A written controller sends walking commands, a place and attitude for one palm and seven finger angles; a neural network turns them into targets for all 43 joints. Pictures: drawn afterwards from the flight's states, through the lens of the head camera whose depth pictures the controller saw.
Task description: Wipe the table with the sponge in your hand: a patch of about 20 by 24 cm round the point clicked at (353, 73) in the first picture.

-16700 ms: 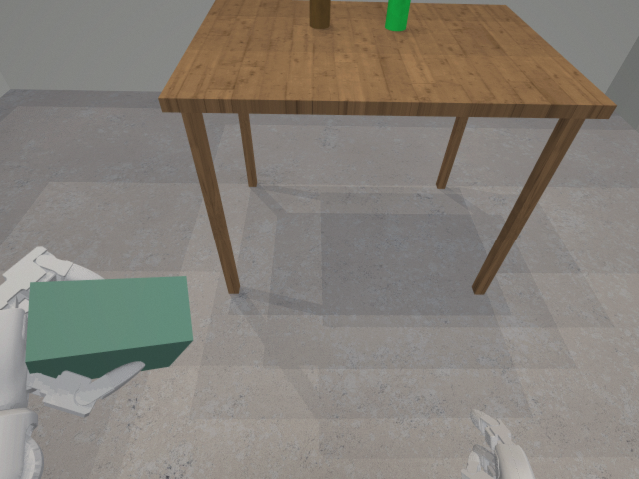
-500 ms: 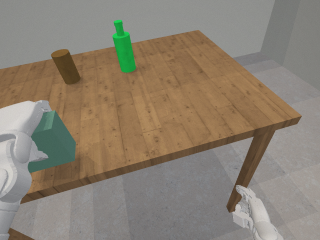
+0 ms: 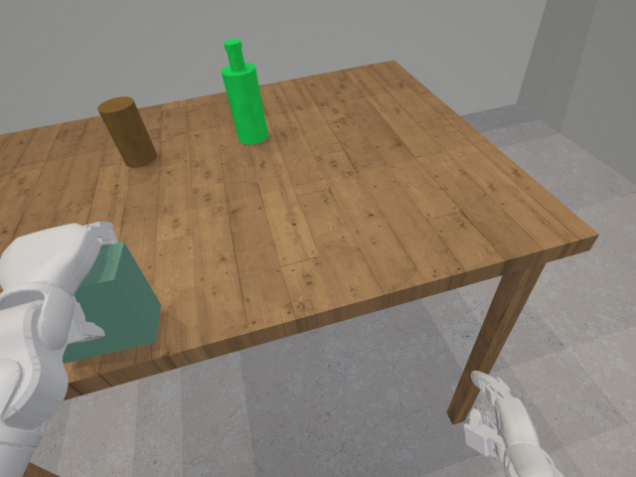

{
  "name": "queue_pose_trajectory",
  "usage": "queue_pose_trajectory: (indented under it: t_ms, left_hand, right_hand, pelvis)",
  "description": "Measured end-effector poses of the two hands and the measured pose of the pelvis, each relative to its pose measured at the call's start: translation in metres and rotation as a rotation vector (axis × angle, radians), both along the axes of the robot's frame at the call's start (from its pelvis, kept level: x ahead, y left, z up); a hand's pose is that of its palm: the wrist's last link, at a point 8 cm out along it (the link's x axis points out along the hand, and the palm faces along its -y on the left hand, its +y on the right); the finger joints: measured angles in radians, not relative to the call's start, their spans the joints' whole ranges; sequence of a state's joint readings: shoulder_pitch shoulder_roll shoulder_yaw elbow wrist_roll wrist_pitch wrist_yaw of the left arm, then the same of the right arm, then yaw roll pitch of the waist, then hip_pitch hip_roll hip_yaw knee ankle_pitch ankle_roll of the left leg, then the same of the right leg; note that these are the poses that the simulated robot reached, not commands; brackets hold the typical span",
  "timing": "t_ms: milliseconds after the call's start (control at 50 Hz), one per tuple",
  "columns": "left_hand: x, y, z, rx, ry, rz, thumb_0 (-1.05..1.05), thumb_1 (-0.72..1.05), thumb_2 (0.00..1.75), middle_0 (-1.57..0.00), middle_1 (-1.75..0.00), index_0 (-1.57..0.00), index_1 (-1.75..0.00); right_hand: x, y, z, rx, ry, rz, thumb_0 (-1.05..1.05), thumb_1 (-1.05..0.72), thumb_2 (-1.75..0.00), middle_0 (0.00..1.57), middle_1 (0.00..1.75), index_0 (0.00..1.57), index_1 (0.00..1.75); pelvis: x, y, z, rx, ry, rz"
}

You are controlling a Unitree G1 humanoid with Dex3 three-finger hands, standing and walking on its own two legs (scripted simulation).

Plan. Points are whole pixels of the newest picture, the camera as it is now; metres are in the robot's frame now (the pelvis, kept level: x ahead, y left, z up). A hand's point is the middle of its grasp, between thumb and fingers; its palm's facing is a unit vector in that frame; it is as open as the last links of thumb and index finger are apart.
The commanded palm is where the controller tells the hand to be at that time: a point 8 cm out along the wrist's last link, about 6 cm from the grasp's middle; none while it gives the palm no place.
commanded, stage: lower the sponge onto the table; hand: left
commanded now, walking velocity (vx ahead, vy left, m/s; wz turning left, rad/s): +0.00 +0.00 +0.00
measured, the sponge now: (101, 314) +0.25 +0.32 +0.10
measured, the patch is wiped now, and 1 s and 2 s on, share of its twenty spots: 0.00 0.00 0.05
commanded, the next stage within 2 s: wipe forward along the first lane in 0.46 s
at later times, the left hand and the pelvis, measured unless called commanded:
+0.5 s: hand (80, 298) +0.24 +0.33 +0.13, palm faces +0.02 -0.03 -1.00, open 10.3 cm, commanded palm +0.21 +0.32 +0.20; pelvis +0.00 +0.00 +0.00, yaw +0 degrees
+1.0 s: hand (75, 280) +0.27 +0.35 +0.13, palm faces -0.03 -0.02 -1.00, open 10.3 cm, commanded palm +0.25 +0.35 +0.18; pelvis +0.00 +0.00 +0.00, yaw +1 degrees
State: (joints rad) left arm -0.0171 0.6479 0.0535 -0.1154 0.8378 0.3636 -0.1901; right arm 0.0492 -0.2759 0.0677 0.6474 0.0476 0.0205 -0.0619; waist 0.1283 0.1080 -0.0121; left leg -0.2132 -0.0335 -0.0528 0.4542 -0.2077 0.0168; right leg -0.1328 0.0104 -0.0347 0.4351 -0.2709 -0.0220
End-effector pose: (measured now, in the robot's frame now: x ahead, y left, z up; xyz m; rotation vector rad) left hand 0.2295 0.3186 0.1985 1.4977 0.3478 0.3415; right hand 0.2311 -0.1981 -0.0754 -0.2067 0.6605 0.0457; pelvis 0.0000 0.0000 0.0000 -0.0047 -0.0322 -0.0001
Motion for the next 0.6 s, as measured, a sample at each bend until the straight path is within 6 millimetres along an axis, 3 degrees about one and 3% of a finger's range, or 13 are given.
queue_pose_trajectory:
  t_ms: [120,280,600]
  left_hand:
    - [-0.006,-0.001,-0.003,0.009,-0.024,-0.019,-0.01,-0.51,1.02,-0.69,-1.33,-0.73,-1.32]
    - [-0.009,0.012,-0.01,0.006,-0.004,0.054,-0.01,-0.51,1.02,-0.69,-1.33,-0.73,-1.32]
    - [-0.01,0.004,-0.012,0.012,-0.03,0.007,-0.01,-0.51,1.02,-0.69,-1.33,-0.73,-1.32]
  right_hand:
    - [-0.003,-0.006,-0.002,-0.012,0.015,-0.007,0.01,-0.9,-0.9,0.2,0.3,0.2,0.3]
    - [-0.007,-0.009,-0.006,-0.018,0.032,-0.015,0.01,-0.9,-0.9,0.2,0.3,0.2,0.3]
    - [-0.012,-0.01,-0.006,-0.006,0.026,-0.03,0.01,-0.9,-0.9,0.2,0.3,0.2,0.3]
  pelvis:
    - [0.001,-0.002,0.0,-0.001,-0.004,-0.003]
    - [-0.001,-0.004,-0.001,-0.002,-0.001,0.006]
    - [-0.001,-0.002,-0.002,-0.003,0.006,-0.001]
